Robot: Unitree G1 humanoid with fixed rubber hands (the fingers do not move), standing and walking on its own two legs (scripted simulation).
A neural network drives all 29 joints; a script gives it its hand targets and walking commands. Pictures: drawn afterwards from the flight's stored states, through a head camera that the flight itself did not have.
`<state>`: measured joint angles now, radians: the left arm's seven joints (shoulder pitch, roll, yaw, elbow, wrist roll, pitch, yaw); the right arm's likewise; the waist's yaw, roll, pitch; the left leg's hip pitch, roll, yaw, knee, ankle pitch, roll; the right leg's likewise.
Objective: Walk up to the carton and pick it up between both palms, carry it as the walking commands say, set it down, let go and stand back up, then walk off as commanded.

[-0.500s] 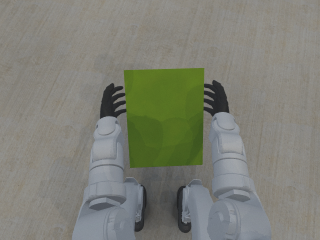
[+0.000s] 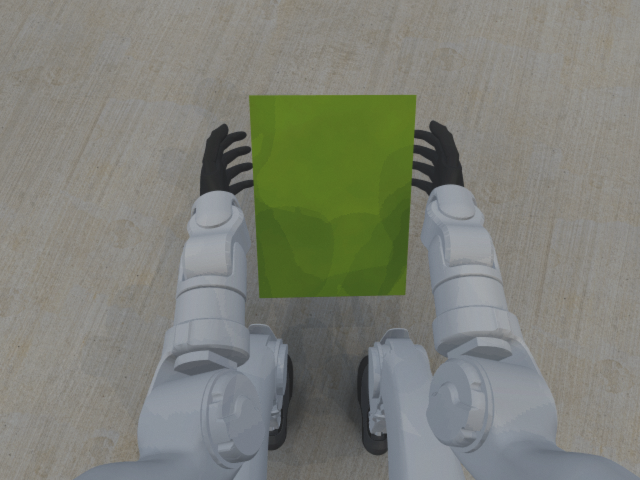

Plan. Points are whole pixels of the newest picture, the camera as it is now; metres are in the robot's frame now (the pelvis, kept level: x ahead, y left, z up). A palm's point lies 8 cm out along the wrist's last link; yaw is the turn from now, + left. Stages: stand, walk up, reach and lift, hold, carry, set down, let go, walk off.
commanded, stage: set down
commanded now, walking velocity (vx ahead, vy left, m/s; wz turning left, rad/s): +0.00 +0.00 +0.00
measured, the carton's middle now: (328, 190) +0.49 +0.01 -0.17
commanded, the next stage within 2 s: none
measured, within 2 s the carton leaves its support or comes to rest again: neither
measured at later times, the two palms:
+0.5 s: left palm (236, 198) +0.47 +0.14 -0.15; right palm (423, 190) +0.49 -0.13 -0.16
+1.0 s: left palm (247, 201) +0.49 +0.14 -0.24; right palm (410, 194) +0.51 -0.13 -0.25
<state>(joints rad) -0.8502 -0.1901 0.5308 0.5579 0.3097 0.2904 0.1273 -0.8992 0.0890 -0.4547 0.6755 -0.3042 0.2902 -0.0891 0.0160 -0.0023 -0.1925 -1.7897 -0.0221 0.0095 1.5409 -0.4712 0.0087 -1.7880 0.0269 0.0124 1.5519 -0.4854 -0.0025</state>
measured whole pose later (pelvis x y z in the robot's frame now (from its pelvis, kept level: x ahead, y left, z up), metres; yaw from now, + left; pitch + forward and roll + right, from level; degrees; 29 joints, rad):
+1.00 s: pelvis -0.02 -0.01 -0.12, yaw +1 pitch +45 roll +1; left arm -1.16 -0.05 0.51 0.65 0.22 0.28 0.14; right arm -1.23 -0.08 -0.38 0.79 -0.20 0.28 -0.11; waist 0.02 0.00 0.03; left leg -2.21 -0.04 -0.01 1.95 -0.53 -0.02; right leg -2.21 0.05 0.00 1.97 -0.55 0.00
